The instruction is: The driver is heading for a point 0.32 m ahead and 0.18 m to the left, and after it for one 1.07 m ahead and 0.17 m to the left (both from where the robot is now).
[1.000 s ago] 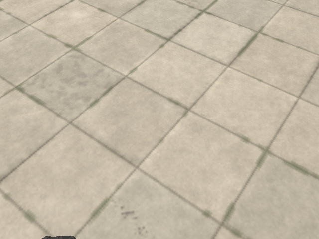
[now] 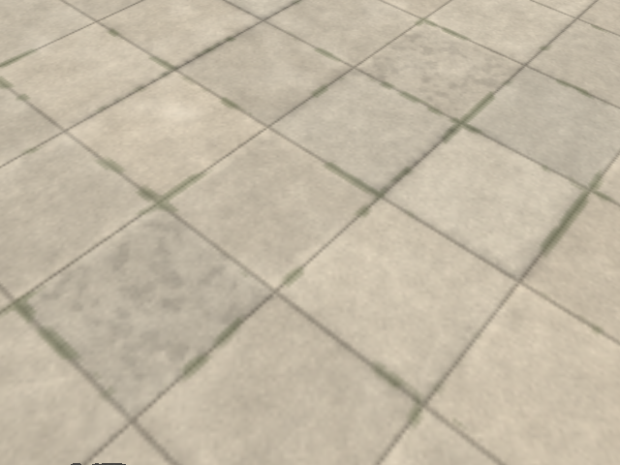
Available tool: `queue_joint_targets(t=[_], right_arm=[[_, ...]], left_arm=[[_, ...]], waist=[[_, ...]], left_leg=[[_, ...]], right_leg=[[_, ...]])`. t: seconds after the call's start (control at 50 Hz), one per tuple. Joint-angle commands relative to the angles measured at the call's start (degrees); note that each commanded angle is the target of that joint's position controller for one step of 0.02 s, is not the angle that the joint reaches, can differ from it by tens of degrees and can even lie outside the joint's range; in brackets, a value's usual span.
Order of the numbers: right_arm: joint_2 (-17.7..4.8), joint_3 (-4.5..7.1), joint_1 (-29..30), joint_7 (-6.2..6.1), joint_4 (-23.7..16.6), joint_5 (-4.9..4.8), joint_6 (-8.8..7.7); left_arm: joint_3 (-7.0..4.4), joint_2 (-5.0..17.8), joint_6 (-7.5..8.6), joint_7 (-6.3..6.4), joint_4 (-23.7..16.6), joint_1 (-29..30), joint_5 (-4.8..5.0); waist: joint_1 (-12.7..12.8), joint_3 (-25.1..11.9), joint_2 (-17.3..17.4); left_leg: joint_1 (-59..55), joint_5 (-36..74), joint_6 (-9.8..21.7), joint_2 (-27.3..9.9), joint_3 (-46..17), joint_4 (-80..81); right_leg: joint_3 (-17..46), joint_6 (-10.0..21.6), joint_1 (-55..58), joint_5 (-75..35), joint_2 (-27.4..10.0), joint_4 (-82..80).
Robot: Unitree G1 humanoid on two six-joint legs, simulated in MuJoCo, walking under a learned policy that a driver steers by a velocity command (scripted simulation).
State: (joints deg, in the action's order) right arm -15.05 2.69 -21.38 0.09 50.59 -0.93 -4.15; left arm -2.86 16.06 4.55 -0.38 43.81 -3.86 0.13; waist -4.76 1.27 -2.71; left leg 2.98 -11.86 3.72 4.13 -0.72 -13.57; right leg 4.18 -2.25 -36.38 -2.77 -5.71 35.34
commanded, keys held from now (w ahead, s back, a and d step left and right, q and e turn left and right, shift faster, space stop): w+q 0.12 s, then q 0.88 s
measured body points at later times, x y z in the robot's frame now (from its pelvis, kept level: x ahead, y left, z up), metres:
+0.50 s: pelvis +0.20 -0.04 +0.00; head +0.24 -0.02 +0.44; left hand +0.23 +0.27 -0.13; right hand +0.43 -0.26 -0.10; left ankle +0.26 +0.12 -0.71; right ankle +0.23 -0.15 -0.75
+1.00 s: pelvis +0.25 -0.01 -0.01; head +0.27 +0.02 +0.44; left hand +0.22 +0.32 -0.12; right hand +0.55 -0.16 -0.09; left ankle +0.25 +0.11 -0.75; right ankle +0.34 -0.12 -0.73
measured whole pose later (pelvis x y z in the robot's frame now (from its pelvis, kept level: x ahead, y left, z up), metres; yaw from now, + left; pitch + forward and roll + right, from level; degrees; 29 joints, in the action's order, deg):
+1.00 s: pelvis +0.25 -0.01 -0.01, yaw +35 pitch +2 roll -1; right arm -18.2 4.7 -8.7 -1.3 35.6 -0.3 2.4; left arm -4.1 17.6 -0.1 0.6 46.0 -4.7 0.4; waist -1.2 2.9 0.1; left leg 21.0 -8.3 2.3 5.6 -9.5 -27.9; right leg 5.3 -3.7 -21.8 20.6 1.4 39.6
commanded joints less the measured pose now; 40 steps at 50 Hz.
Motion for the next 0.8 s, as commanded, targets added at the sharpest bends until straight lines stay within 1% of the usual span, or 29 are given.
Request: queue_joint_targets(t=[0.02,0.06,0.1,0.12,0.14,0.16,0.18,0.2,0.22,0.24,0.26,0.28,0.3,0.32,0.36,0.44,0.5,0.56,0.58,0.6,0.62,0.64,0.66,0.68,0.7,0.72,0.74,0.76,0.8], right_arm=[[-10.5,2.56,-1.7,-0.80,-2.0,-0.53,0.05],[-10.8,2.88,-1.9,-1.22,-1.8,-0.65,0.60],[-11.4,3.35,-1.1,-1.47,-2.0,-0.50,1.11],[-10.9,3.22,-0.2,-1.45,-2.4,-0.45,1.30],[-8.9,2.50,0.5,-1.33,-3.3,0.05,1.39],[-5.2,1.33,0.7,-1.52,-5.7,1.52,1.47],[-1.7,0.46,-8.3,-1.45,-6.8,-0.05,0.72],[-8.5,1.97,-7.2,-1.74,-5.0,-0.89,1.00],[-10.9,2.92,-2.4,-1.84,-5.9,-1.04,1.60],[-10.2,3.14,-0.7,-2.08,-6.1,-0.69,2.37],[-9.5,3.46,0.3,-2.15,-6.5,-0.25,3.19],[-7.8,3.41,-0.3,-2.00,-6.8,-0.47,4.18],[-6.4,3.19,-0.1,-1.93,-7.5,-0.64,4.96],[-5.6,3.03,0.8,-1.91,-8.6,-0.60,5.50],[-5.1,2.86,3.1,-1.71,-10.6,-0.20,5.93],[-5.3,2.74,7.4,-0.15,-13.0,0.08,5.98],[-6.6,3.22,11.0,0.96,-15.3,0.18,6.72],[-7.6,3.93,11.5,1.64,-16.7,0.23,7.42],[-8.2,4.38,9.9,1.49,-16.4,0.38,7.38],[-11.5,5.68,6.4,0.62,-15.7,0.66,7.19],[-19.4,7.52,3.4,-0.81,-16.3,1.05,7.04],[-18.8,6.58,4.8,-0.53,-17.9,2.30,6.08],[-15.6,5.70,5.5,0.30,-18.0,1.77,4.91],[-14.2,5.23,7.7,0.27,-17.7,1.22,4.08],[-13.0,5.01,10.1,0.05,-17.7,0.53,3.92],[-12.1,4.59,12.2,-0.45,-18.0,0.09,4.17],[-12.1,4.40,13.2,-0.81,-18.4,0.53,4.47],[-12.1,4.39,13.6,-1.06,-18.7,0.93,4.62],[-12.4,4.56,13.3,-1.48,-18.9,0.92,4.71]], left_arm=[[-0.50,3.3,1.55,-0.86,-5.3,7.5,0.51],[-0.87,4.7,2.09,-1.30,-5.7,7.9,0.65],[-1.46,6.3,2.53,-1.31,-5.1,5.0,0.70],[-2.18,7.5,2.74,-1.05,-3.7,0.1,0.62],[-3.30,10.2,2.97,-0.53,-2.3,-7.2,-0.38],[-4.29,14.6,2.69,0.10,-1.6,-15.9,-1.46],[-4.38,15.9,1.80,-0.34,-1.3,-14.9,-1.87],[-2.77,9.3,1.47,-0.50,-2.8,-12.5,-1.19],[-1.88,6.2,1.23,-0.38,-3.4,-9.5,-0.82],[-1.54,5.5,0.98,-0.47,-3.2,-6.5,-0.89],[-1.44,4.7,0.66,-0.47,-2.8,-4.3,-0.79],[-1.48,4.9,0.62,-0.39,-2.4,-3.0,-1.28],[-1.72,5.3,0.70,-0.28,-2.1,-2.1,-1.58],[-2.01,6.1,0.68,-0.01,-1.8,-1.3,-1.64],[-2.63,7.6,0.40,0.71,-1.2,-0.5,-1.32],[-3.05,9.1,-1.06,1.60,-0.6,0.6,-0.32],[-3.55,10.6,-2.07,1.28,0.2,-0.5,0.67],[-4.02,11.7,-2.95,1.05,0.6,-0.2,1.89],[-3.93,11.1,-3.20,1.04,0.9,-0.5,2.24],[-3.60,9.4,-3.27,0.74,2.2,-4.1,1.60],[-2.68,6.8,-3.04,0.38,0.4,-5.0,-1.10],[-2.02,5.7,-3.11,0.53,-1.3,-3.1,-1.70],[-2.77,8.5,-3.45,0.53,-1.1,-0.3,-0.47],[-2.75,8.1,-3.66,0.82,-1.5,0.5,0.55],[-2.87,8.0,-3.87,1.49,-0.7,0.0,0.04],[-3.25,9.0,-4.19,2.04,-0.6,0.1,-0.54],[-3.26,8.8,-4.40,2.06,-0.5,-0.4,-0.60],[-3.19,8.2,-4.49,2.04,-0.3,-1.3,-0.44],[-2.86,7.2,-4.57,2.12,-0.3,-1.6,-0.10]], waist=[[-0.1,2.3,6.3],[0.8,2.0,7.1],[2.8,0.8,8.6],[5.5,-1.6,8.5],[8.9,-7.5,7.1],[11.5,-17.5,-1.5],[6.2,-23.2,-19.4],[7.3,-18.7,-10.2],[7.5,-12.4,-5.5],[5.9,-9.3,-1.5],[4.6,-6.5,-1.5],[3.3,-5.4,-3.5],[2.9,-4.6,-4.6],[2.6,-3.9,-4.9],[2.7,-4.1,-4.2],[4.0,-5.3,-3.0],[5.0,-4.3,-2.9],[4.0,-3.6,-3.1],[2.9,-4.2,-2.0],[2.1,-6.6,3.2],[3.1,-9.4,18.4],[2.4,-15.0,20.1],[0.7,-14.7,11.6],[2.3,-11.3,9.6],[3.5,-9.2,6.3],[4.4,-8.2,7.2],[5.3,-8.2,8.7],[5.7,-8.6,9.2],[5.5,-8.8,9.3]], left_leg=[[2.3,10.3,8.2,-14.8,-10.7,2.4],[0.0,10.1,7.3,-16.1,-13.2,-0.4],[-0.7,13.1,6.4,-16.8,-15.1,-4.1],[0.4,17.3,5.3,-15.0,-14.3,-8.8],[4.3,19.2,3.1,-10.8,-12.0,-19.9],[14.6,4.1,0.1,-4.9,-7.3,-38.4],[32.7,-26.1,-2.7,1.1,-5.5,-53.4],[36.1,-24.7,-3.5,-3.0,-9.5,-59.4],[37.0,-21.1,-4.1,-4.6,-7.9,-59.8],[35.0,-18.1,-5.1,-6.7,-6.2,-58.6],[33.5,-15.9,-5.6,-8.2,-5.5,-56.0],[29.9,-13.8,-6.0,-9.2,-4.6,-54.5],[28.3,-12.0,-6.4,-9.0,-3.2,-53.1],[28.3,-10.7,-7.0,-9.1,-2.6,-50.7],[28.5,-6.4,-7.1,-9.7,-2.2,-45.0],[23.7,2.9,-5.9,-9.5,0.1,-33.6],[22.4,1.2,-4.5,-8.8,1.6,-28.3],[19.7,-0.6,-2.1,-7.3,3.3,-20.9],[15.2,3.5,-0.8,-5.8,4.1,-15.9],[6.6,16.1,1.6,-5.8,1.1,-11.1],[-6.1,43.3,8.3,-19.2,-17.9,-11.6],[-8.1,41.8,19.7,-27.6,-31.8,-9.4],[-6.2,38.0,18.6,-25.1,-27.3,-8.1],[-3.2,32.8,15.1,-21.8,-22.0,-8.1],[-0.6,26.9,12.0,-19.1,-19.4,-7.6],[2.1,23.7,10.7,-17.8,-18.2,-6.8],[5.0,23.5,10.5,-16.5,-17.5,-6.2],[5.8,23.0,10.5,-15.8,-17.3,-5.9],[6.1,20.8,10.4,-14.9,-17.3,-5.8]], right_leg=[[-1.2,-0.1,2.8,-2.3,2.7,-5.5],[-0.2,0.7,4.7,0.1,3.0,-8.4],[-0.7,2.0,10.0,4.6,3.6,-9.5],[-1.8,3.4,17.3,5.2,4.3,-11.4],[-0.2,5.9,29.7,2.9,1.5,-10.5],[10.3,8.9,45.9,-6.0,-10.0,-7.3],[32.6,17.3,58.3,-7.1,-21.0,-12.3],[29.3,16.1,53.6,-7.4,-18.9,-13.0],[18.3,14.2,46.7,-14.0,-16.8,-12.4],[11.9,13.3,40.0,-19.9,-14.1,-13.0],[7.6,13.0,34.5,-21.1,-12.3,-14.3],[4.0,12.8,29.5,-20.0,-11.0,-16.4],[1.7,13.7,26.6,-19.6,-10.3,-18.5],[-0.1,14.7,25.4,-19.6,-10.6,-20.0],[-2.7,15.5,25.9,-19.4,-11.4,-21.5],[-8.9,14.4,27.4,-15.1,-10.9,-21.6],[-9.9,13.2,29.9,-10.8,-12.0,-19.3],[-10.1,10.7,31.9,-8.4,-13.0,-13.5],[-11.7,8.7,30.9,-7.7,-11.5,-8.8],[-14.3,5.1,27.3,-4.3,-7.7,0.4],[-17.9,-0.2,11.6,20.0,-0.4,18.8],[-8.0,-2.2,1.4,44.0,6.3,32.8],[-1.8,-1.6,-0.1,42.1,4.7,36.9],[-1.1,-0.5,-1.0,37.5,3.7,36.0],[-0.6,-0.3,-1.1,33.2,2.7,32.5],[-0.3,-0.4,0.5,30.1,2.3,29.7],[-0.9,-0.8,3.3,28.0,3.3,29.4],[-0.9,-1.2,4.7,26.6,4.0,27.7],[-0.7,-1.9,6.0,25.2,5.0,21.7]])
Keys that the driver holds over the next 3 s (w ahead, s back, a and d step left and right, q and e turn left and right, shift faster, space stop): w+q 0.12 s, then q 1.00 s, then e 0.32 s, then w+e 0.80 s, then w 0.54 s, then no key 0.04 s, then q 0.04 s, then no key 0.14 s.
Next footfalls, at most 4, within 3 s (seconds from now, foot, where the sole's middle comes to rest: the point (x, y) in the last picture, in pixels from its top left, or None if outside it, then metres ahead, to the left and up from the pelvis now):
0.14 right None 0.27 -0.15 -0.78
0.60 left None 0.28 0.12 -0.78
1.06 right None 0.37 -0.09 -0.78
1.38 left None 0.18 0.10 -0.78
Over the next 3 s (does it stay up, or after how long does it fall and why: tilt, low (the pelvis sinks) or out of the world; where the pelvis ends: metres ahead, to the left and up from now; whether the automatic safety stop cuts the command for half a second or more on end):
stays up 0.92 0.05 0.00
